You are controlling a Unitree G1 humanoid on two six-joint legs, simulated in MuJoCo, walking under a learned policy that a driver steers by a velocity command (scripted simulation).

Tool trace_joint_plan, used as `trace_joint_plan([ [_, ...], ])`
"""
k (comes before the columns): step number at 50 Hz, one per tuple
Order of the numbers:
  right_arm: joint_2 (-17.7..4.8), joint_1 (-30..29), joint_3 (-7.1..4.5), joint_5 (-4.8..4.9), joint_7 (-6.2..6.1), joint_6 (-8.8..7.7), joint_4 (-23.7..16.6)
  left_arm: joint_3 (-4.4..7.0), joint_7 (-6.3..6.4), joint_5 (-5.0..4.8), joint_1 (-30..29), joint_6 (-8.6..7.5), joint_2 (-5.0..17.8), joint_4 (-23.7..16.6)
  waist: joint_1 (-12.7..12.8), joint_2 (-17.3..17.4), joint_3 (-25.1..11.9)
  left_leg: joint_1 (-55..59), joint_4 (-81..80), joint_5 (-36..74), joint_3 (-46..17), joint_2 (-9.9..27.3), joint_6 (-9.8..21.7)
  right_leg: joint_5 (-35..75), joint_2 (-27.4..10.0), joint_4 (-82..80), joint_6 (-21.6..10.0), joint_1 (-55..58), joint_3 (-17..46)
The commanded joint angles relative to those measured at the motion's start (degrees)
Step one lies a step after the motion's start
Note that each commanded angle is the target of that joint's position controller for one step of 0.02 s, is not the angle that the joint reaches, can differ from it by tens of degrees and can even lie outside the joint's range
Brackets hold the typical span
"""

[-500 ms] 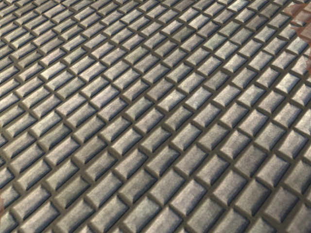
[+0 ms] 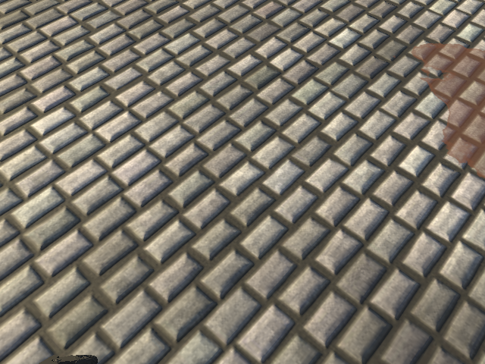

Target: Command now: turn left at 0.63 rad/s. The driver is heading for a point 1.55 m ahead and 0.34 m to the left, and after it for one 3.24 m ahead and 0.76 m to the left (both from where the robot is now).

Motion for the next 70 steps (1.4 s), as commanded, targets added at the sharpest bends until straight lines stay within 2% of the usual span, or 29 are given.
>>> trace_joint_plan([
  [1,-11.4,-3.8,-4.07,1.43,-1.6,0.79,-5.0,1.93,-0.33,-0.97,-1.5,-1.63,3.5,-4.7,1.6,9.3,-8.0,13.5,-9.1,19.5,-20.0,11.8,11.4,1.4,-1.3,-4.1,1.5,-6.8,2.0],
  [5,-10.7,-7.6,-4.44,2.08,-1.7,3.18,-7.3,2.85,-1.67,-1.56,6.2,-2.27,3.6,-1.0,4.8,10.5,-10.3,5.3,-7.2,11.4,-19.1,6.8,7.9,16.9,0.4,-26.0,0.9,10.4,-1.5],
  [6,-8.7,-6.4,-3.91,2.06,-1.67,3.09,-7.4,3.82,-1.34,-1.38,8.1,-1.96,6.2,-0.2,4.5,7.8,-10.5,-1.9,-3.8,0.6,-17.1,4.0,5.1,19.9,-4.9,-29.7,-0.9,18.2,1.9],
  [7,-4.3,-2.1,-2.85,1.1,-1.31,2.91,-7.3,4.88,-0.66,0.13,6.9,-1.21,11.8,-1.4,1.6,-8.5,-10.2,-14.0,11.2,-16.8,-7.1,-4.1,1.1,20.6,-20.1,-32.2,-7.7,23.8,18.6],
  [8,-8.4,-1.5,-4.07,0.37,-1.31,1.84,-8.0,4.76,-1.15,3.23,4.0,-1.54,12.4,-2.8,1.0,-12.6,-7.1,-18.9,22.9,-21.8,-4.4,-2.5,-0.8,23.5,-29.5,-34.0,-14.1,15.0,28.1],
  [10,-12.8,0.0,-5.61,0.48,-1.13,1.96,-5.5,3.14,-0.43,2.16,-2.8,-2.46,7.1,-4.4,-1.3,-5.1,-2.8,-17.9,33.2,-13.6,-1.9,2.0,-2.4,22.3,-23.8,-33.3,-12.7,10.7,16.3],
  [13,-9.5,0.3,-4.73,0.51,-0.87,2.86,-4.9,2.45,1.17,0.67,-2.5,-2.47,6.1,-4.2,0.3,-5.4,-1.9,-20.6,39.6,-5.2,1.9,3.7,-4.6,31.1,-18.2,-31.7,-10.9,12.8,3.7],
  [17,-6.8,-5.7,-3.12,0.87,0.19,2.62,-8.9,3.04,1.74,1.22,4.2,-1.39,7.9,-2.3,4.7,-5.9,-3.3,-23.9,32.7,-4.2,5.4,6.3,-6.9,38.0,-20.5,-31.4,-14.0,20.9,-0.4],
  [26,-5.0,-8.8,-2.37,0.5,2.29,4.25,-11.6,5.02,-0.81,-0.69,2.8,-1.21,11.8,-0.3,4.6,-6.4,-5.1,-10.9,15.2,-6.3,11.9,6.6,-3.4,46.8,-24.3,-27.9,-13.2,20.6,-11.3],
  [29,-4.9,-9.6,-2.21,1.24,2.88,4.59,-12.0,5.57,-1.88,-2.66,6.1,-2.18,13.3,1.7,4.6,-6.1,-6.4,-4.9,8.8,-11.9,12.8,5.2,0.5,16.2,-27.0,-31.7,-12.5,19.1,-8.3],
  [31,-4.9,-1.2,-2.34,1.31,2.87,3.52,-7.7,4.48,-2.03,-3.65,3.5,-2.53,11.3,2.5,-0.3,-4.0,-4.6,9.5,-1.9,-8.8,15.0,2.8,4.3,2.7,-25.0,-29.1,-10.8,8.4,-10.6],
  [32,-6.8,8.2,-3.21,1.05,2.03,2.79,-3.5,2.86,-2.4,-2.8,3.6,-2.97,7.4,3.3,-3.7,0.6,-6.9,24.2,-4.6,-8.9,13.8,1.2,6.4,4.6,-21.4,-20.2,-8.9,-0.3,-14.5],
  [33,-13.0,18.0,-4.72,0.16,1.06,1.45,-1.2,0.84,-2.99,-0.84,-0.4,-3.8,2.9,0.8,-8.4,14.8,-9.2,40.2,-10.4,-17.0,-8.2,14.5,12.6,0.4,-13.6,4.4,-2.8,-19.9,-20.1],
  [34,-16.1,15.4,-5.0,-0.28,0.75,-0.77,-3.5,1.46,-2.96,-2.24,-3.0,-5.2,5.3,-1.8,-7.5,14.3,-8.5,39.7,-18.6,-30.2,-30.0,25.5,21.1,-4.5,-8.1,20.3,-1.4,-36.2,-10.5],
  [35,-11.8,13.4,-3.62,-0.3,0.84,-2.58,-3.9,2.32,-3.3,-4.26,-5.3,-6.12,9.3,-2.1,-8.1,9.1,-5.0,36.5,-21.0,-31.9,-26.3,25.6,20.3,0.8,-10.9,24.9,-3.0,-39.8,-3.4],
  [37,-6.5,8.3,-1.73,-0.56,0.9,-4.42,-3.4,2.67,-3.52,-3.97,-1.3,-6.42,9.8,0.2,-3.7,7.0,0.4,30.5,-20.7,-21.4,-12.8,21.7,14.9,12.2,-12.0,23.1,-4.2,-39.1,1.1],
  [38,-6.7,7.0,-0.7,-5.16,0.38,-3.8,-2.2,1.94,-4.54,3.07,1.9,-3.78,7.2,3.7,-1.2,3.5,2.0,22.0,-22.7,-10.4,-2.4,17.7,8.1,17.1,-10.0,20.9,-3.4,-29.3,0.9],
  [39,-6.3,5.6,-0.53,-4.7,0.39,-4.06,-2.1,1.98,-5.36,3.43,5.8,-2.23,6.5,5.2,0.7,5.6,2.5,17.9,-23.6,-4.7,3.9,15.0,5.5,20.3,-9.4,21.4,-2.7,-24.8,-1.0],
  [43,-4.2,8.1,0.2,-3.59,1.16,-5.56,0.3,1.59,-6.4,0.13,3.2,-0.73,6.1,6.0,0.7,5.9,5.7,15.2,-26.5,5.1,13.6,12.8,3.0,28.4,-8.9,18.7,-2.4,-25.5,-2.5],
  [49,-3.9,13.8,0.91,-3.09,-0.31,-5.97,5.6,-0.72,-7.51,0.81,-6.2,-0.91,3.1,2.8,-0.3,4.5,9.0,23.8,-26.7,28.7,22.4,13.4,1.9,28.8,-8.7,3.4,-6.9,-27.2,-12.2],
  [52,-7.2,13.4,0.78,-3.14,-1.66,-5.36,6.7,-1.25,-6.59,-0.09,-3.6,-0.44,3.5,2.4,3.2,7.1,3.2,28.4,-16.7,73.5,25.6,14.3,0.6,24.2,-2.5,-2.5,-11.3,-14.2,-18.8],
  [54,-11.1,10.4,-0.31,-3.99,-2.69,-3.72,6.1,-0.03,-5.76,-0.36,9.3,-0.29,6.7,5.4,10.6,10.0,-4.3,29.6,0.5,87.6,24.8,16.9,1.3,16.9,0.5,-2.6,-14.0,-1.4,-18.0],
  [56,-12.8,5.2,-1.02,-3.81,-1.6,-2.83,4.3,3.37,-4.09,-0.05,28.9,-1.01,12.4,11.2,20.1,5.5,-11.5,13.5,34.9,65.5,22.9,14.2,3.9,9.3,1.1,-11.5,-18.2,24.4,-9.3],
  [57,-3.2,1.2,1.41,-3.85,-0.04,-4.04,2.2,4.47,-3.04,-1.12,23.8,-0.51,15.2,11.6,14.5,-10.2,-5.6,-7.3,55.5,-2.3,20.1,1.5,3.2,5.0,-8.6,-16.0,-20.6,29.1,8.5],
  [58,-2.7,1.0,2.05,-2.48,0.63,-5.82,-5.1,5.01,-3.42,0.37,18.3,-0.01,19.0,9.2,8.8,-13.6,-10.6,-28.9,67.7,-11.5,6.8,-4.3,0.5,-0.5,-17.3,-27.2,-31.7,39.4,40.5],
  [59,-5.6,-2.1,2.23,-3.37,0.66,-7.4,-5.6,4.88,-3.06,0.29,18.9,-0.41,16.4,8.6,10.2,-1.5,-9.1,-32.4,64.2,-7.9,1.0,0.6,1.6,-2.4,-20.1,-33.7,-29.4,37.8,42.8],
  [61,-5.7,-1.6,2.46,-3.69,0.63,-7.84,-5.0,3.23,-2.35,0.81,17.1,-1.54,10.5,10.8,3.6,8.4,0.8,-26.4,51.6,-5.1,1.6,5.4,1.5,4.6,-16.2,-36.7,-23.5,21.3,32.3],
  [64,-4.4,-0.1,3.52,-6.03,1.02,-4.15,-4.9,2.11,-1.66,0.0,13.9,-4.26,9.9,9.8,-0.7,5.9,3.8,-19.9,42.0,-6.4,3.2,8.3,-1.7,12.0,-9.8,-37.9,-22.2,6.7,22.4],
  [70,-2.1,-17.3,5.37,-3.52,2.51,-3.83,-11.8,3.06,-2.39,-0.86,18.8,-5.52,11.9,10.6,7.0,-0.3,4.4,-11.1,9.2,16.4,10.0,4.9,-2.5,38.3,-4.3,-38.9,-16.5,3.7,15.6],
])
Velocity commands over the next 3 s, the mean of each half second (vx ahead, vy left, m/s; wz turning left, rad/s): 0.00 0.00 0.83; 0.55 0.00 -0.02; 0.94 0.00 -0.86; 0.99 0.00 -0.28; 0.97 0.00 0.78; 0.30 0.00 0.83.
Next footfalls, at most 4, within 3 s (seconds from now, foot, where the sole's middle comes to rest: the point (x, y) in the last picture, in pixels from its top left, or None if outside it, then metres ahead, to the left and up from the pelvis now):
0.12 right None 0.04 -0.11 -0.77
0.64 left None -0.04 0.12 -0.77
1.12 right None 0.38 0.19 -0.77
1.54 left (106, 251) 0.81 0.40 -0.77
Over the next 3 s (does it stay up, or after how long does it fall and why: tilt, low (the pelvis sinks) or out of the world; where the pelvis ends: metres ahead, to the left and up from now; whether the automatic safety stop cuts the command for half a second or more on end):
stays up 1.71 0.19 -0.01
